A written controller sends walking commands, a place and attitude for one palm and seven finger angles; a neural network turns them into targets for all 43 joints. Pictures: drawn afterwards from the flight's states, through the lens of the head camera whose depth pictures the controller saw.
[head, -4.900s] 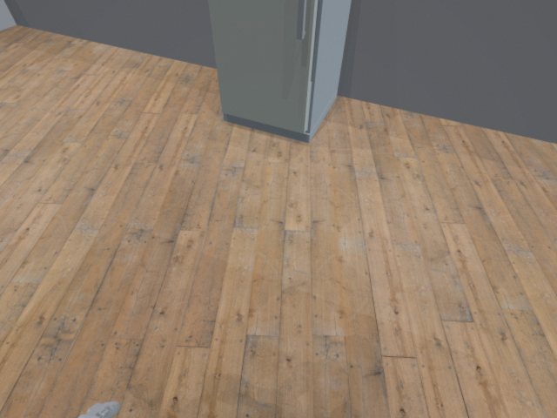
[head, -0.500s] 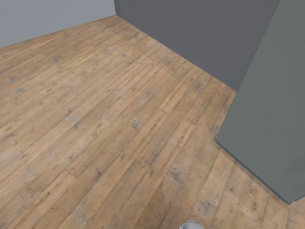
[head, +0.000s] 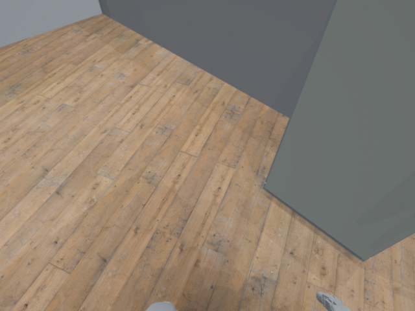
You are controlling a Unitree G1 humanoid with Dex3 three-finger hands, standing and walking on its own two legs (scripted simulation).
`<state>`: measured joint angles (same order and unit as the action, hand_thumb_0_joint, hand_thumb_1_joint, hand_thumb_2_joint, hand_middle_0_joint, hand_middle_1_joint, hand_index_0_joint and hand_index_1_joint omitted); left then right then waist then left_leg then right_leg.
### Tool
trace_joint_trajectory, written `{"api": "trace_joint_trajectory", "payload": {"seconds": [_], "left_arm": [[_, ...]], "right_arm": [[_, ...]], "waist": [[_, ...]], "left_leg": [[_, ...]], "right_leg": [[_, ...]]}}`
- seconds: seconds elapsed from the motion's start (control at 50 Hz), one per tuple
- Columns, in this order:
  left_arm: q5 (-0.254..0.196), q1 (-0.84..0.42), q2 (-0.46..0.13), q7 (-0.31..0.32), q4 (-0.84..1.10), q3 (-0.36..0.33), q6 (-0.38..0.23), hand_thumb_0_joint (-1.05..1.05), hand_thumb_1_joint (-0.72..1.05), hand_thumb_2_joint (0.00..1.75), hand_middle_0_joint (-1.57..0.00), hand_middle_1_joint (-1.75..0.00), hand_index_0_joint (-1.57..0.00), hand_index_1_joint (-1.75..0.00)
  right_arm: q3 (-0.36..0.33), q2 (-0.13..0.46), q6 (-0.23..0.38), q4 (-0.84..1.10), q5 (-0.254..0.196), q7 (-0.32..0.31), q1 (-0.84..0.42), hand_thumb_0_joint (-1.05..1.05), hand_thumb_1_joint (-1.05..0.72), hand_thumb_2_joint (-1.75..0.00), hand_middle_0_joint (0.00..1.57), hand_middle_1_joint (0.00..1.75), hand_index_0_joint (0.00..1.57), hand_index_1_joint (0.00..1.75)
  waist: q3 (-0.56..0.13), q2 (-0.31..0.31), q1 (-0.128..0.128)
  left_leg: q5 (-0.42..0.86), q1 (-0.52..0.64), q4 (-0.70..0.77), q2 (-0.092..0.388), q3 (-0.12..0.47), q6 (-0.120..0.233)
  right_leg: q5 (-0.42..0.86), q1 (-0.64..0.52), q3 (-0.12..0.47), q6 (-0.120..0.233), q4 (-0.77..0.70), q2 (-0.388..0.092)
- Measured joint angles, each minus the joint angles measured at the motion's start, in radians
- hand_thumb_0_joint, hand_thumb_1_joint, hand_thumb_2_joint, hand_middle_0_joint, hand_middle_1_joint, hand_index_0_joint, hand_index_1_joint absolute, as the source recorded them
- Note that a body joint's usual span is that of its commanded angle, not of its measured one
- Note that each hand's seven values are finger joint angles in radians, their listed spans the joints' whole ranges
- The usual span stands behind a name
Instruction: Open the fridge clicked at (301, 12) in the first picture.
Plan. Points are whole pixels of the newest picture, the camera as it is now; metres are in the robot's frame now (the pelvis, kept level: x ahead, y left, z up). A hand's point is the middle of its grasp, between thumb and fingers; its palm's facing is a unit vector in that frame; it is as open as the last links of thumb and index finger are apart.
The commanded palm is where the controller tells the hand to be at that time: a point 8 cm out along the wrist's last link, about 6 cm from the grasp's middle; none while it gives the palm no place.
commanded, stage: turn to face it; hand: right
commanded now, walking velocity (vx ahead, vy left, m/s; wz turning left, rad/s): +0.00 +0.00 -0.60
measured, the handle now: out of the picture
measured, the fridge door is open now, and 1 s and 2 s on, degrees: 0 0 0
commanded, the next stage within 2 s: take the last steps up to it in 0.96 s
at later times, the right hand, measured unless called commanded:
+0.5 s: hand out of the picture -0.04 -0.19 -0.17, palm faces +0.38 +0.89 -0.27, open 7.4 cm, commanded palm none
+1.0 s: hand out of the picture -0.01 -0.19 -0.15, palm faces +0.51 +0.81 -0.29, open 7.4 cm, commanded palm none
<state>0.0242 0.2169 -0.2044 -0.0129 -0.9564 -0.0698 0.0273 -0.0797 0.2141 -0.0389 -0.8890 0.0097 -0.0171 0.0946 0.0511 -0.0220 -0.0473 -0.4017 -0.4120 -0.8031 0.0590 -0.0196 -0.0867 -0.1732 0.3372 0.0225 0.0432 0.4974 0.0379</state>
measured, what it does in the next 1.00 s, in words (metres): steps on the spot, turning right: left foot, then right foot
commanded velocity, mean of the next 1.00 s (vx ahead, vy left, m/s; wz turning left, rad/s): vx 0.00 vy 0.00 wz -0.45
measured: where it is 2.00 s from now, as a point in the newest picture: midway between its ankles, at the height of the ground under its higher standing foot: outside the picture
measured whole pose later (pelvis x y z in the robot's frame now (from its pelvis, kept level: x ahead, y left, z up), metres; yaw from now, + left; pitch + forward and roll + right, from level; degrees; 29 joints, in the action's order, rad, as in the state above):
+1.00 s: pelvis +0.01 +0.04 -0.01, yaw -32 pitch -1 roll -1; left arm 0.01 0.19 -0.24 -0.01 -0.94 -0.06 0.06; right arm -0.02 0.19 -0.01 -0.89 0.02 -0.01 0.17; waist 0.08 -0.06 -0.02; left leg -0.30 -0.28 -0.60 0.05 -0.10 0.02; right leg -0.47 0.34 0.06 -0.02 0.81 0.03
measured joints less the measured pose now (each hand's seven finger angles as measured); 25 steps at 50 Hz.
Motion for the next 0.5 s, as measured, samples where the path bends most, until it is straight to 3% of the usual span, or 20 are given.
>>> {"api": "trace_joint_trajectory", "payload": {"seconds": [0.06, 0.08, 0.12, 0.18, 0.24, 0.36, 0.46, 0.5], "left_arm": [[-0.005, 0.013, -0.016, -0.002, 0.009, -0.010, 0.011, 0.01, 0.91, 0.90, -0.20, -0.30, -0.20, -0.30], [-0.009, 0.013, -0.026, -0.003, 0.010, -0.015, 0.015, 0.01, 0.91, 0.90, -0.20, -0.30, -0.20, -0.30], [-0.011, 0.012, -0.042, -0.002, 0.010, -0.027, 0.027, 0.01, 0.91, 0.90, -0.20, -0.30, -0.20, -0.29], [-0.005, 0.008, -0.062, -0.009, 0.012, -0.037, 0.043, 0.01, 0.91, 0.90, -0.20, -0.30, -0.19, -0.29], [-0.005, 0.000, -0.074, -0.016, 0.018, -0.038, 0.046, 0.01, 0.91, 0.90, -0.20, -0.30, -0.19, -0.29], [-0.008, -0.039, -0.077, -0.021, 0.016, -0.026, 0.061, 0.01, 0.91, 0.90, -0.20, -0.29, -0.19, -0.29], [-0.014, -0.096, -0.070, -0.023, 0.034, -0.008, 0.050, 0.01, 0.91, 0.90, -0.20, -0.29, -0.19, -0.29], [-0.014, -0.110, -0.068, -0.024, 0.050, -0.001, 0.037, 0.01, 0.91, 0.90, -0.20, -0.29, -0.19, -0.29]], "right_arm": [[0.013, -0.009, 0.014, 0.027, -0.005, 0.000, -0.001, 0.00, -0.91, -0.90, 0.20, 0.29, 0.20, 0.30], [0.016, -0.018, 0.023, 0.031, -0.001, -0.001, 0.000, 0.00, -0.91, -0.90, 0.20, 0.29, 0.20, 0.30], [0.033, -0.033, 0.027, 0.038, 0.005, -0.002, 0.012, 0.00, -0.91, -0.90, 0.20, 0.29, 0.20, 0.30], [0.043, -0.050, 0.024, 0.036, 0.006, -0.005, 0.041, 0.00, -0.90, -0.90, 0.20, 0.29, 0.21, 0.30], [0.049, -0.055, 0.024, 0.024, 0.006, -0.004, 0.065, 0.00, -0.90, -0.90, 0.20, 0.29, 0.21, 0.30], [0.050, -0.046, 0.025, 0.005, 0.012, 0.001, 0.108, 0.00, -0.90, -0.90, 0.20, 0.30, 0.21, 0.30], [0.036, -0.009, 0.014, -0.016, 0.016, 0.005, 0.142, 0.00, -0.90, -0.90, 0.20, 0.30, 0.21, 0.30], [0.027, 0.013, 0.008, -0.025, 0.012, 0.006, 0.159, 0.00, -0.90, -0.90, 0.20, 0.30, 0.21, 0.30]], "waist": [[-0.006, -0.013, -0.004], [-0.002, -0.029, -0.001], [0.004, -0.044, -0.002], [0.009, -0.041, -0.001], [0.020, -0.032, -0.001], [0.047, -0.005, 0.028], [0.065, 0.022, 0.063], [0.061, 0.033, 0.071]], "left_leg": [[0.079, 0.104, 0.207, -0.022, -0.010, 0.011], [0.111, 0.120, 0.240, -0.031, -0.024, 0.051], [0.109, 0.129, 0.231, -0.022, -0.056, 0.091], [0.108, 0.164, 0.264, 0.008, -0.096, 0.100], [0.118, 0.190, 0.296, 0.033, -0.133, 0.099], [0.106, 0.204, 0.293, 0.082, -0.207, 0.091], [0.076, 0.184, 0.235, 0.121, -0.261, 0.068], [0.048, 0.167, 0.184, 0.139, -0.283, 0.051]], "right_leg": [[-0.017, 0.031, 0.038, -0.025, 0.046, 0.014], [-0.048, 0.049, 0.051, -0.033, 0.086, 0.010], [-0.214, 0.107, 0.045, -0.056, 0.267, 0.016], [-0.243, 0.181, 0.004, -0.082, 0.554, 0.003], [-0.207, 0.194, -0.019, -0.107, 0.660, -0.036], [-0.236, 0.116, -0.049, -0.127, 0.512, -0.088], [-0.247, 0.015, -0.097, -0.108, 0.278, -0.088], [-0.168, -0.045, -0.120, -0.094, 0.142, -0.080]]}}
